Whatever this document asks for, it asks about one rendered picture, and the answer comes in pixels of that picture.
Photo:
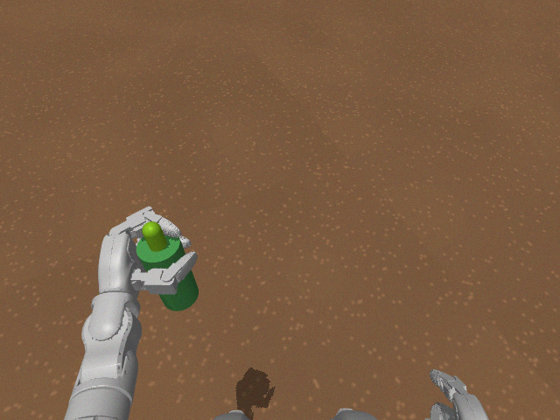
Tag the bottle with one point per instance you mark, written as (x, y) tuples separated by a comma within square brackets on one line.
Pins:
[(158, 251)]

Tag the left robot hand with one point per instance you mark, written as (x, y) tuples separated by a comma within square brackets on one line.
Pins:
[(120, 268)]

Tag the right robot hand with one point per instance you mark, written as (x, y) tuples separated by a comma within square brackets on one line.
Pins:
[(465, 406)]

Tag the left robot arm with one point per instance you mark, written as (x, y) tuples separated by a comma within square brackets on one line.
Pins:
[(105, 385)]

